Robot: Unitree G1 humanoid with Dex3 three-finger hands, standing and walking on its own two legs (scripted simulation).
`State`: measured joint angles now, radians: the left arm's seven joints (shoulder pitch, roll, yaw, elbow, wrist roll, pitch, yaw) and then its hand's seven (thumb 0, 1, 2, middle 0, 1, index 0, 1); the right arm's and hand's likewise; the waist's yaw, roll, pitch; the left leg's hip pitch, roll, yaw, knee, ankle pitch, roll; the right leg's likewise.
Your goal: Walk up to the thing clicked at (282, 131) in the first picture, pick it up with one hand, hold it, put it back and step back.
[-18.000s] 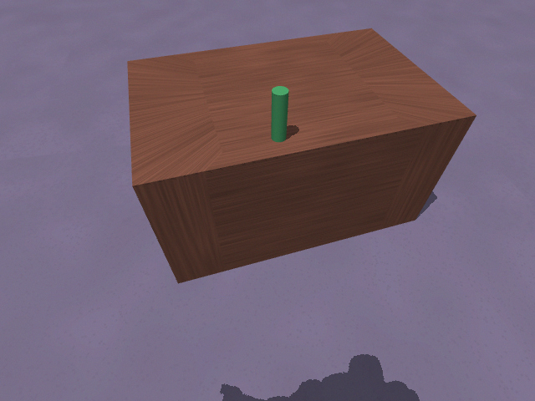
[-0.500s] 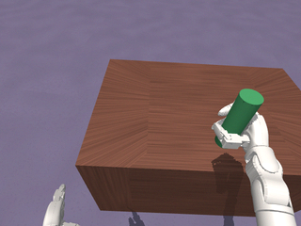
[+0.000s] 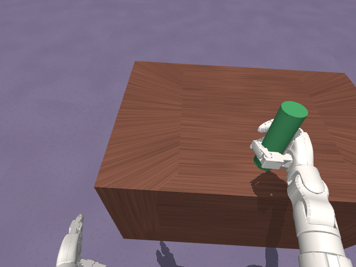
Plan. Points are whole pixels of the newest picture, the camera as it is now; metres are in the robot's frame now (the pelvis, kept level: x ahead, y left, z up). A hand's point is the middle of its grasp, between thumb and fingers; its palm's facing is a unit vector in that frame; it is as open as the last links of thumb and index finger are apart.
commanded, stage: crouch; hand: right
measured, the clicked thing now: (277, 139) +0.35 -0.18 +0.13
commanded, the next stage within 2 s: lower in 0.90 s
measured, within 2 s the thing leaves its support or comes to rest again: neither
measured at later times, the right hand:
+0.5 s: hand (252, 140) +0.42 -0.17 +0.03, palm faces +0.03 +1.00 +0.04, open 6.4 cm
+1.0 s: hand (247, 140) +0.45 -0.17 +0.00, palm faces +0.03 +1.00 +0.03, open 6.4 cm
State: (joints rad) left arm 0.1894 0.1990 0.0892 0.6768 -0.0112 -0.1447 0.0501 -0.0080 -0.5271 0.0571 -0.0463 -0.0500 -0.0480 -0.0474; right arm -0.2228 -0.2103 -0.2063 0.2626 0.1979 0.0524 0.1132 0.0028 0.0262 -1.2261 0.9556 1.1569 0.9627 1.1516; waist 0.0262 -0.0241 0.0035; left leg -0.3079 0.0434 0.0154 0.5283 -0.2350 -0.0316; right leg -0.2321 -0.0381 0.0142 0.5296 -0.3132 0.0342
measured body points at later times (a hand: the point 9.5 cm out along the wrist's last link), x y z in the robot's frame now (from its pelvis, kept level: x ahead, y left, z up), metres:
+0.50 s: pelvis -0.01 -0.01 -0.02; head +0.05 -0.02 +0.42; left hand +0.13 +0.26 -0.08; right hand +0.41 -0.22 +0.03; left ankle +0.03 +0.14 -0.73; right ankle -0.02 -0.14 -0.73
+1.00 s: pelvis -0.02 -0.02 -0.05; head +0.07 -0.04 +0.39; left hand +0.12 +0.25 -0.08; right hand +0.44 -0.22 +0.00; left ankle +0.03 +0.14 -0.73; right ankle -0.02 -0.14 -0.73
